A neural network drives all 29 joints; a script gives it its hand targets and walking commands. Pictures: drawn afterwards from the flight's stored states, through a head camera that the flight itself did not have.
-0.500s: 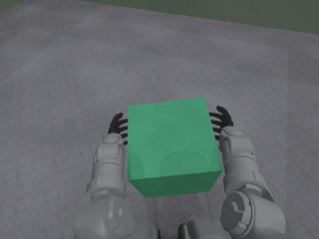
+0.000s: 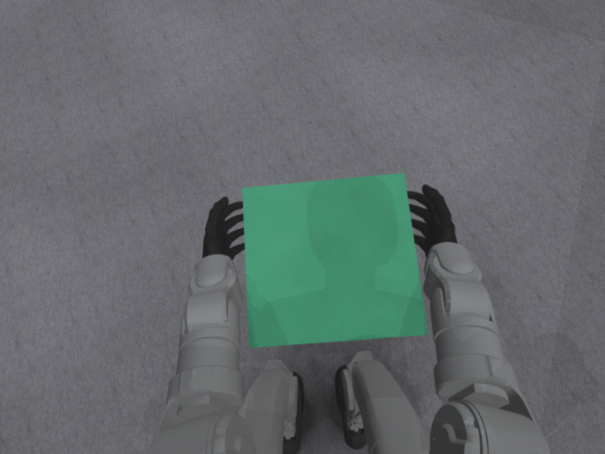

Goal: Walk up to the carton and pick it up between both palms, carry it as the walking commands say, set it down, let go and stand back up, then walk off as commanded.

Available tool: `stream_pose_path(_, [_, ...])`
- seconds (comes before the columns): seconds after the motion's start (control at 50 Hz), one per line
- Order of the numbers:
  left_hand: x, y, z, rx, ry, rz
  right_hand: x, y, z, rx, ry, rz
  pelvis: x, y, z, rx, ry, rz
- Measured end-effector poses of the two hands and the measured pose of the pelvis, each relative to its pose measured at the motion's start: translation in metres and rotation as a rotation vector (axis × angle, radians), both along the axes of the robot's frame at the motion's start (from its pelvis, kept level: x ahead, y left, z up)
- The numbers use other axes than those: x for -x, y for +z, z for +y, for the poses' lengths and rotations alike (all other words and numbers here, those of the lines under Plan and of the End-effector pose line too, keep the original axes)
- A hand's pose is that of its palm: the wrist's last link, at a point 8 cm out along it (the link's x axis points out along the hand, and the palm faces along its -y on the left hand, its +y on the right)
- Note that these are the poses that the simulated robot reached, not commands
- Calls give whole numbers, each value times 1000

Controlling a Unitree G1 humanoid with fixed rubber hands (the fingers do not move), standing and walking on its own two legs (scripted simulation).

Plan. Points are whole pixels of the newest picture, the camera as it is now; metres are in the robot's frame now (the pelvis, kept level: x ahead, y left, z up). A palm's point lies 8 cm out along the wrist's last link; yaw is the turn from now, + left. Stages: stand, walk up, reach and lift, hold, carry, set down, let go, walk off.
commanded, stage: set down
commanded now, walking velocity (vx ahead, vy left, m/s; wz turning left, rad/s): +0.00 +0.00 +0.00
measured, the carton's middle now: (328, 268) +0.36 -0.02 -0.14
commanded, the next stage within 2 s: none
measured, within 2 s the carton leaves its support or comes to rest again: neither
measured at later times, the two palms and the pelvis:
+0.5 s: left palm (228, 275) +0.36 +0.14 -0.16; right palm (415, 258) +0.37 -0.16 -0.14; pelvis +0.03 +0.00 -0.04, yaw -1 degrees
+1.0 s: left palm (236, 275) +0.38 +0.14 -0.23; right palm (401, 260) +0.39 -0.16 -0.22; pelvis -0.05 +0.02 -0.15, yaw -2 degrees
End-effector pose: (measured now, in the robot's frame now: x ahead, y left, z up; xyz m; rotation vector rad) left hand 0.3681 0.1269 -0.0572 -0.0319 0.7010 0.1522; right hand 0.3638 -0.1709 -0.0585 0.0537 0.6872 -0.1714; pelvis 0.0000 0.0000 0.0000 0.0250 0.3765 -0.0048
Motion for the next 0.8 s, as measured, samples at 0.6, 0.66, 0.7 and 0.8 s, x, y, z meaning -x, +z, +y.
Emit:
stream_pose_path(0.6, [-2, -115, 5, 33, -3, -18, -3, -104, 4, 45, 5, -28, -9, -69, 9, 8, -40, 294])
stream_pose_path(0.66, [-3, -120, 5, 22, -1, -27, -4, -113, 4, 44, 12, -37, 2, -82, 13, 3, -52, 280])
stream_pose_path(0.7, [-2, -123, 7, 15, 5, -31, -4, -118, 6, 41, 21, -41, 9, -90, 15, -2, -56, 269])
stream_pose_path(0.8, [2, -133, 15, -4, 23, -24, -7, -132, 14, 25, 41, -36, 24, -108, 18, -7, -50, 246])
